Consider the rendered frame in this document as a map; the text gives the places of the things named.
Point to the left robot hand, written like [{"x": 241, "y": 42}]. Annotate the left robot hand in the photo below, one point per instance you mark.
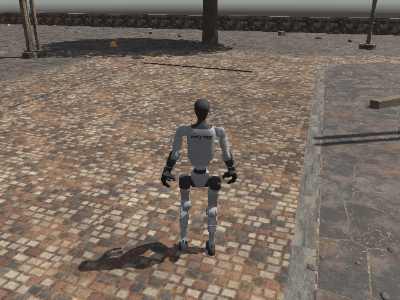
[{"x": 168, "y": 178}]

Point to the right robot shin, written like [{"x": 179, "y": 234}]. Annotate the right robot shin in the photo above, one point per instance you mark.
[{"x": 211, "y": 226}]

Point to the robot left forearm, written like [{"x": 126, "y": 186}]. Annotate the robot left forearm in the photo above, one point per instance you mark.
[{"x": 169, "y": 165}]

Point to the right robot hand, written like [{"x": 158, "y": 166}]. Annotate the right robot hand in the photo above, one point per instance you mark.
[{"x": 227, "y": 175}]

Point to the right robot upper arm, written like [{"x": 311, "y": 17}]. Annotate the right robot upper arm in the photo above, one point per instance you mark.
[{"x": 220, "y": 132}]

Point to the left robot upper arm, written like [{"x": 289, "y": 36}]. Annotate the left robot upper arm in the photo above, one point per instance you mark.
[{"x": 178, "y": 140}]

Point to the robot right thigh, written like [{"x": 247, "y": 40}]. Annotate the robot right thigh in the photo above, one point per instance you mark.
[{"x": 213, "y": 193}]

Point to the robot right forearm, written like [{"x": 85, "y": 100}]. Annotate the robot right forearm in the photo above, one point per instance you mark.
[{"x": 230, "y": 165}]

